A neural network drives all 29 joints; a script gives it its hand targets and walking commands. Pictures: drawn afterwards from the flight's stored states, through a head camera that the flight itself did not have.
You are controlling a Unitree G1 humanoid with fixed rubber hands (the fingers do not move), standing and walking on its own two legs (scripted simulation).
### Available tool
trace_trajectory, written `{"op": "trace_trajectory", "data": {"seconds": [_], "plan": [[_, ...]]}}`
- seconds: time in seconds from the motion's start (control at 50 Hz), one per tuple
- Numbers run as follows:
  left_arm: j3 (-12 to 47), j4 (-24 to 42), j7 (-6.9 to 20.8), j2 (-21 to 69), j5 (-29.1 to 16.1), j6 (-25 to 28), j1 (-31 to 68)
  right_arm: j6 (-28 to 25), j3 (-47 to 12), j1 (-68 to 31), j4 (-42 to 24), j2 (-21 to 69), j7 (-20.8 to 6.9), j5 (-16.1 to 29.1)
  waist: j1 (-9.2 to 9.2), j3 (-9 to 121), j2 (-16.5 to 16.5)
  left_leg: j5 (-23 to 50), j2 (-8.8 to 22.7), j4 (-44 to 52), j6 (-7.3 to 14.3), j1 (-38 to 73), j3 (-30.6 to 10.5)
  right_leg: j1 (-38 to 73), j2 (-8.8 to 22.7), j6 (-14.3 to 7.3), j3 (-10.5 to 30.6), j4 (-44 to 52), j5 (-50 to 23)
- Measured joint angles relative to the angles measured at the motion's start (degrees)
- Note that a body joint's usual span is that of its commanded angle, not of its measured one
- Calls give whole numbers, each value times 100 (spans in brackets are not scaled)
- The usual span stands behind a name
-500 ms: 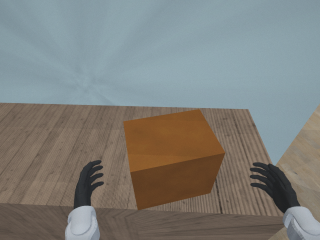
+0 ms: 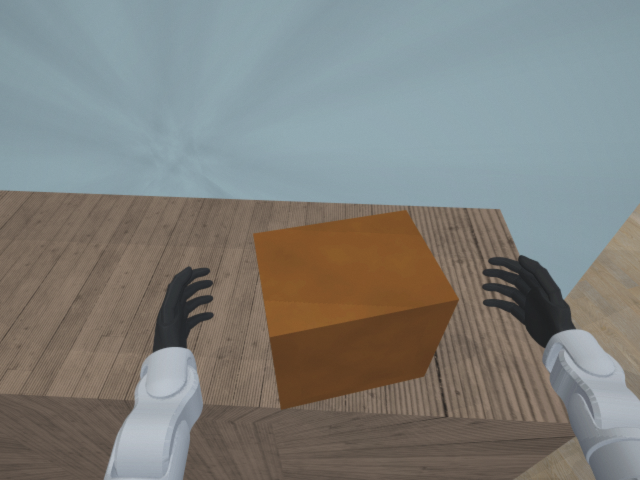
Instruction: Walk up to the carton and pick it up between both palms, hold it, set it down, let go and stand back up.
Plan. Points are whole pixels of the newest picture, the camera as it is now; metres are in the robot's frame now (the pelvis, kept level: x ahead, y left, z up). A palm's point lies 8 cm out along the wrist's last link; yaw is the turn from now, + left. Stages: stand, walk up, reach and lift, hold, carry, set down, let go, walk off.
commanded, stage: reach and lift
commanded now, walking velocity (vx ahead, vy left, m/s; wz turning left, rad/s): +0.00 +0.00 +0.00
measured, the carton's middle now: (343, 309) +0.37 +0.01 -0.01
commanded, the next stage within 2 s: none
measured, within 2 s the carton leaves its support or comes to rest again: neither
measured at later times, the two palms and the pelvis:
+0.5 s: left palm (180, 288) +0.30 +0.20 +0.11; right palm (516, 247) +0.39 -0.20 +0.12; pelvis +0.00 +0.00 +0.00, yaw +0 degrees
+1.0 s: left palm (184, 285) +0.32 +0.22 +0.09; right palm (503, 236) +0.42 -0.19 +0.11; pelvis +0.00 +0.00 +0.00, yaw +0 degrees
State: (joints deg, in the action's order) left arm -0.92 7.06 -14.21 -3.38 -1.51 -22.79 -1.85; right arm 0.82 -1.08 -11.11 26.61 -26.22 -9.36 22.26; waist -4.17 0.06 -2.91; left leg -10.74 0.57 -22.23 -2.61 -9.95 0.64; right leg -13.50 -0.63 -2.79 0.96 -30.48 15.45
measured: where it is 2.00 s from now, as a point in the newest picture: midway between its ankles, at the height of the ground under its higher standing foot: outside the picture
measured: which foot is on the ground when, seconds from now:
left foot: down 0.00-1.00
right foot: down 0.00-1.00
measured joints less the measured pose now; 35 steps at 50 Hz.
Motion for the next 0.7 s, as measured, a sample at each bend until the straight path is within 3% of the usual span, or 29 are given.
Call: {"op": "trace_trajectory", "data": {"seconds": [0.32, 0.7], "plan": [[1, -165, 4, -98, -104, -1146, 1204, 927, 1, -1224, 36, -18, 65, 4, -162, -165, 0, 37, 35, 20, -5, 0, 0, -1, -38, -19, 1, 30, -48], [-169, -766, 118, -346, -192, -1374, 2266, 1190, 2, -2521, 1004, -30, 177, 3, -334, -252, 11, 22, 48, 31, -25, 0, -2, -2, -50, -16, 1, 43, -36]]}}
